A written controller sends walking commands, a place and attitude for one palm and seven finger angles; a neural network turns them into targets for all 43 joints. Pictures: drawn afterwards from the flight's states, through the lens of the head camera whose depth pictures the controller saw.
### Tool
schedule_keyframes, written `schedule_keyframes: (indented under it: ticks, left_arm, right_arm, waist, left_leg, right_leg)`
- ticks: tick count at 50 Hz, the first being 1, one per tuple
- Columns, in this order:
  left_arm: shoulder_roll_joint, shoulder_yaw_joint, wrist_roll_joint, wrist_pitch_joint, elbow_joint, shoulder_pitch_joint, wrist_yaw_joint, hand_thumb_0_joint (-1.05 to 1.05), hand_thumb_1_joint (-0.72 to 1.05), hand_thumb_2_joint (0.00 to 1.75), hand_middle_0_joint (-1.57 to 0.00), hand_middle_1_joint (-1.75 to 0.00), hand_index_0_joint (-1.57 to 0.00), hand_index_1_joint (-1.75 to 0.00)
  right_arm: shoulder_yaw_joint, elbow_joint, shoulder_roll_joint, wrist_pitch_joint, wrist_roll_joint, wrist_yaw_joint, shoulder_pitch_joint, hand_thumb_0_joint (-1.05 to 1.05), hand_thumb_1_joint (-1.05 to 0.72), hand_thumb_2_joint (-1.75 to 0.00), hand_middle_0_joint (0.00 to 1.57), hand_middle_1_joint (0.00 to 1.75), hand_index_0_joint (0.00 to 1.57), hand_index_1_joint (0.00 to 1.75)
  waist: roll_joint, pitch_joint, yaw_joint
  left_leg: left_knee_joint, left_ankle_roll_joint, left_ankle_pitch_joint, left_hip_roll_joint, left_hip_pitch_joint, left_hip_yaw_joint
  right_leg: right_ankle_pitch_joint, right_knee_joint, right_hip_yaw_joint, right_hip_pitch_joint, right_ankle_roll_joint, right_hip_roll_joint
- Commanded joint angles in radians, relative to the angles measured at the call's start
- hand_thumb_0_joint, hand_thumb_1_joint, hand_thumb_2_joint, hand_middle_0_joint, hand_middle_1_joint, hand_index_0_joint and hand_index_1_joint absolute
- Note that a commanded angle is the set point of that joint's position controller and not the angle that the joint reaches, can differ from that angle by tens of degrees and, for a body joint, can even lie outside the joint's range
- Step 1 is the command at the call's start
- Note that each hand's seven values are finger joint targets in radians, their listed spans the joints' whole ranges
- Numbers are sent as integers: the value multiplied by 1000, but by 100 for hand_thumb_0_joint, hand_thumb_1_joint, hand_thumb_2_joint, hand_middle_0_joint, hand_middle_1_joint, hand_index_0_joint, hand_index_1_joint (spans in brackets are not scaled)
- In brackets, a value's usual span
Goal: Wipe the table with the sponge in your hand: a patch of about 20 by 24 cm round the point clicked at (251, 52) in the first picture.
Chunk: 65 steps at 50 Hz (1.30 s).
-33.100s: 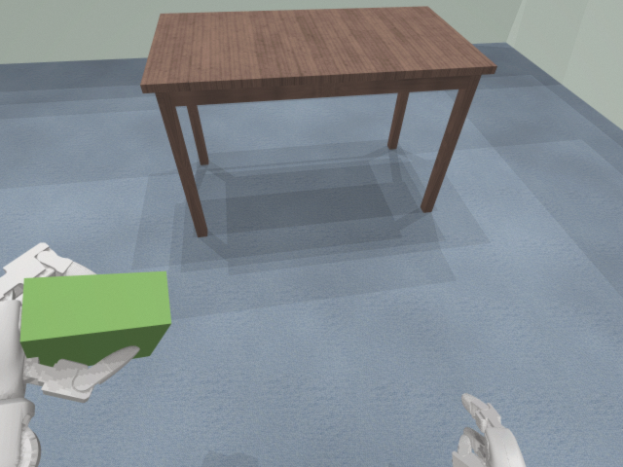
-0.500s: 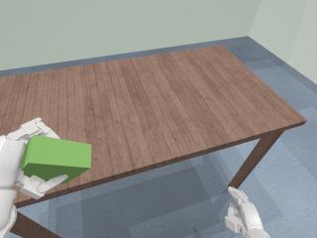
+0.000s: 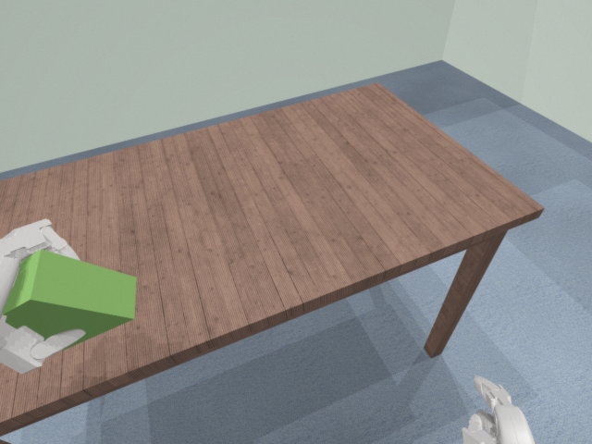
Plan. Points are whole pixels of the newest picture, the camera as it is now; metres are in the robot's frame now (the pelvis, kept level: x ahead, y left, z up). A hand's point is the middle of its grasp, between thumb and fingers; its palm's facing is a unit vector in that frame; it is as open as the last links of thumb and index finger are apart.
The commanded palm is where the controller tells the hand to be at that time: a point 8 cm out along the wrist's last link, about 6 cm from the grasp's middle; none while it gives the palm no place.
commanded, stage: turn the palm down, sponge in hand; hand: left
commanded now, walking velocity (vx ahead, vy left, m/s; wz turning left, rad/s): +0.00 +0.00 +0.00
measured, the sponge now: (68, 309) +0.21 +0.28 +0.14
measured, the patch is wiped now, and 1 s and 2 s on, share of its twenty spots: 0.00 0.00 0.00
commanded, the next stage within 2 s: move the sponge above the wiping area in 1.30 s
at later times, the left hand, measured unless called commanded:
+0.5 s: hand out of the picture +0.20 +0.36 +0.15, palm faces +0.23 -0.23 -0.95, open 9.5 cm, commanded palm +0.16 +0.34 +0.21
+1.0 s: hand (5, 309) +0.21 +0.36 +0.14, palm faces +0.08 -0.14 -0.99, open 9.5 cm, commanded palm +0.17 +0.35 +0.21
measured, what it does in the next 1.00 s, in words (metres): shifts its weight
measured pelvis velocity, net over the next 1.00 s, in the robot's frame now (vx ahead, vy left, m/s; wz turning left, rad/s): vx -0.02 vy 0.07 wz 0.01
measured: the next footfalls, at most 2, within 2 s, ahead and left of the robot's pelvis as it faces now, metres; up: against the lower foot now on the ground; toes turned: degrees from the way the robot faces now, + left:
none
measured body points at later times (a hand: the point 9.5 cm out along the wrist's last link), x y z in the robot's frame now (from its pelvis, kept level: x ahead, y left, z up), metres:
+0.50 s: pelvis -0.02 +0.05 +0.01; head -0.04 +0.01 +0.46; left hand +0.18 +0.37 +0.20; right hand +0.22 -0.15 -0.06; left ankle +0.00 +0.16 -0.72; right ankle -0.01 -0.04 -0.72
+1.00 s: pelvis -0.02 +0.07 +0.02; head -0.03 +0.02 +0.47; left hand +0.20 +0.36 +0.19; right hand +0.25 -0.11 -0.05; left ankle +0.00 +0.16 -0.72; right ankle -0.01 -0.04 -0.72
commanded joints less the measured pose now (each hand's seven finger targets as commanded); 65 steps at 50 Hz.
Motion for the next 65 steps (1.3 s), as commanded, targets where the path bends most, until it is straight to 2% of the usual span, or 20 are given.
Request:
schedule_keyframes:
  ticks: [1, 4, 8, 12, 15, 16, 20, 21, 26, 30, 35, 36, 46, 50, 51, 55, 56, 60, 61, 65]
  left_arm:
    - [230, 122, 33, 123, -55, -108, 23, 0, 10, 130, -120, -160, -120, -160]
    - [265, 98, 92, 138, -139, -126, -11, 0, 10, 130, -120, -160, -120, -160]
    - [244, 58, 153, 77, -277, -148, 13, 0, 10, 130, -120, -160, -120, -160]
    - [259, 78, 237, 91, -229, -147, 75, 0, 10, 130, -120, -160, -120, -160]
    - [282, 92, 286, 189, -130, -209, 101, 0, 10, 130, -120, -160, -120, -160]
    - [213, 9, 294, 224, -122, -276, 97, 0, 10, 130, -120, -160, -120, -160]
    - [230, -46, 332, 347, -36, -356, 53, 0, 10, 130, -120, -160, -120, -160]
    - [159, -136, 341, 360, -54, -374, 28, 0, 10, 130, -120, -160, -120, -160]
    - [127, -259, 447, 349, -137, -470, -67, 0, 10, 130, -120, -160, -120, -160]
    - [234, -164, 541, 300, -172, -517, -56, 0, 10, 130, -120, -160, -120, -160]
    - [254, -103, 613, 320, -57, -559, 23, 0, 10, 130, -120, -160, -120, -160]
    - [160, -178, 602, 338, -31, -569, 29, 0, 10, 130, -120, -160, -120, -160]
    - [30, -356, 613, 434, -27, -536, -78, 0, 10, 130, -120, -160, -120, -160]
    - [217, -213, 681, 409, -60, -589, -76, 0, 10, 130, -120, -160, -120, -160]
    - [158, -263, 691, 397, -78, -607, -72, 0, 10, 130, -120, -160, -120, -160]
    - [247, -156, 694, 366, -59, -589, -33, 0, 10, 130, -120, -160, -120, -160]
    - [141, -236, 670, 362, -55, -576, -29, 0, 10, 130, -120, -160, -120, -160]
    - [150, -217, 639, 402, -9, -541, -26, 0, 10, 130, -120, -160, -120, -160]
    - [69, -294, 629, 417, -2, -535, -37, 0, 10, 130, -120, -160, -120, -160]
    - [126, -269, 634, 452, -7, -534, -73, 0, 10, 130, -120, -160, -120, -160]
  right_arm:
    - [-16, -183, -95, -24, 25, -28, -159, 0, -90, -90, 20, 30, 20, 30]
    - [-17, -214, -99, -27, 26, -47, -164, 0, -90, -90, 20, 30, 20, 30]
    - [-9, -224, -77, -56, 17, -47, -173, 0, -90, -90, 20, 30, 20, 30]
    - [-3, -199, -70, -62, 8, -38, -173, 0, -90, -90, 20, 30, 20, 30]
    - [10, -180, -75, -36, 21, -31, -233, 0, -90, -90, 20, 30, 20, 30]
    - [16, -184, -69, -27, 23, -29, -242, 0, -90, -90, 20, 30, 20, 30]
    - [46, -182, -75, -14, 39, -31, -327, 0, -90, -90, 20, 30, 20, 30]
    - [50, -192, -66, -14, 43, -33, -332, 0, -90, -90, 20, 30, 20, 30]
    - [71, -200, -51, -40, 33, -36, -365, 0, -90, -90, 20, 30, 20, 30]
    - [73, -175, -52, -43, 14, -29, -383, 0, -90, -90, 20, 30, 20, 30]
    - [70, -127, -50, -24, 6, -7, -401, 0, -90, -90, 20, 30, 20, 30]
    - [72, -128, -36, -23, 12, -1, -400, 0, -90, -90, 20, 30, 20, 30]
    - [69, -139, -50, -17, 28, 23, -440, 0, -90, -90, 20, 30, 20, 30]
    - [68, -127, -65, -5, 11, 21, -453, 0, -90, -90, 20, 30, 20, 30]
    - [69, -137, -48, -9, 10, 23, -442, 0, -90, -90, 20, 30, 20, 30]
    - [64, -114, -54, -8, 4, 33, -440, 0, -90, -90, 20, 30, 20, 30]
    - [63, -121, -34, -14, 9, 35, -427, 0, -90, -90, 20, 30, 20, 30]
    - [58, -109, -54, -11, 19, 45, -452, 0, -90, -90, 20, 30, 20, 30]
    - [55, -114, -50, -10, 24, 46, -436, 0, -90, -90, 20, 30, 20, 30]
    - [58, -121, -64, -1, 28, 39, -462, 0, -90, -90, 20, 30, 20, 30]
  waist:
    - [-85, -72, 1]
    - [-132, -163, 2]
    - [-58, -243, 9]
    - [-15, -199, 20]
    - [37, -105, 39]
    - [63, -110, 24]
    - [21, -46, 37]
    - [15, -51, 19]
    - [11, -102, 15]
    - [55, -119, 45]
    - [110, -96, 75]
    - [82, -92, 62]
    - [5, -106, 35]
    - [11, -154, 64]
    - [10, -188, 56]
    - [62, -173, 81]
    - [48, -175, 63]
    - [64, -122, 69]
    - [51, -117, 48]
    - [7, -119, 54]
  left_leg:
    - [-7, 54, 207, -21, -56, 31]
    - [-8, 69, 245, -34, -29, 36]
    - [-10, 79, 307, -36, 67, 35]
    - [-42, 74, 319, -33, 73, 31]
    - [-96, 58, 271, -32, 47, 20]
    - [-115, 56, 256, -27, 49, 28]
    - [-187, 52, 176, -28, 59, 3]
    - [-197, 58, 169, -26, 76, 10]
    - [-254, 75, 157, -22, 166, -18]
    - [-304, 73, 143, -14, 190, -53]
    - [-345, 55, 144, -13, 162, -77]
    - [-336, 51, 172, -18, 166, -58]
    - [-334, 64, 277, -19, 217, -51]
    - [-332, 73, 316, -26, 234, -62]
    - [-315, 74, 360, -32, 243, -48]
    - [-304, 72, 404, -38, 269, -65]
    - [-295, 72, 424, -38, 271, -45]
    - [-299, 63, 421, -43, 261, -50]
    - [-296, 64, 420, -39, 250, -36]
    - [-296, 71, 410, -46, 253, -38]
  right_leg:
    - [519, -148, 206, 125, 152, -167]
    - [578, -118, 184, 156, 167, -156]
    - [516, -127, 156, 128, 144, -131]
    - [389, -145, 115, 92, 106, -99]
    - [264, -180, 114, 74, 80, -80]
    - [234, -187, 87, 81, 81, -85]
    - [107, -244, 91, 89, 71, -73]
    - [100, -252, 70, 100, 76, -77]
    - [85, -276, 59, 128, 69, -68]
    - [101, -281, 80, 185, 48, -47]
    - [118, -284, 93, 232, 25, -32]
    - [122, -289, 60, 228, 31, -44]
    - [213, -314, 56, 244, 37, -57]
    - [231, -310, 113, 285, 24, -45]
    - [254, -298, 84, 302, 30, -57]
    - [288, -318, 137, 295, 9, -42]
    - [315, -310, 92, 298, 21, -55]
    - [334, -327, 128, 271, 14, -49]
    - [345, -321, 89, 271, 27, -62]
    - [366, -323, 134, 272, 24, -56]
